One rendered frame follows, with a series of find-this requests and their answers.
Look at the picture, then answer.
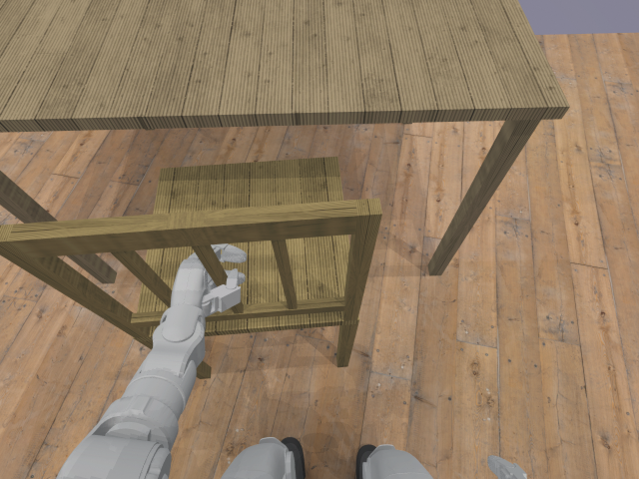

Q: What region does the robot right hand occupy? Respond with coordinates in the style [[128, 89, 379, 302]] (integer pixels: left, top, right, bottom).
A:
[[487, 455, 527, 479]]

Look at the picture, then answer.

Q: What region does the table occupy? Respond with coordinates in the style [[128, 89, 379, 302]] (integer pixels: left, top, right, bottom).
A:
[[0, 0, 570, 283]]

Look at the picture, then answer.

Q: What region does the right robot shin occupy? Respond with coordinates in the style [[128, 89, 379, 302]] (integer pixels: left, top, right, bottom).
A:
[[368, 444, 395, 458]]

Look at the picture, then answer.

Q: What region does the robot left hand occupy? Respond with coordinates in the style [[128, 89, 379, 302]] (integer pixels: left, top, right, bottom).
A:
[[171, 243, 247, 317]]

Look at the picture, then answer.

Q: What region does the chair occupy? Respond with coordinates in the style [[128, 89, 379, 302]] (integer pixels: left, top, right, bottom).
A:
[[0, 157, 382, 379]]

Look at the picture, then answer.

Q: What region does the robot left forearm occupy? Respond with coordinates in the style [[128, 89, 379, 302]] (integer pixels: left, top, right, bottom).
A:
[[56, 304, 206, 479]]

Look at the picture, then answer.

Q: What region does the left robot upper arm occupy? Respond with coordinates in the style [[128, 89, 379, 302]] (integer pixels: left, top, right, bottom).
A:
[[62, 435, 172, 479]]

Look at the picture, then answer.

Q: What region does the left robot foot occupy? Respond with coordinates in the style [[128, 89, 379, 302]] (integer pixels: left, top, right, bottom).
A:
[[281, 437, 306, 479]]

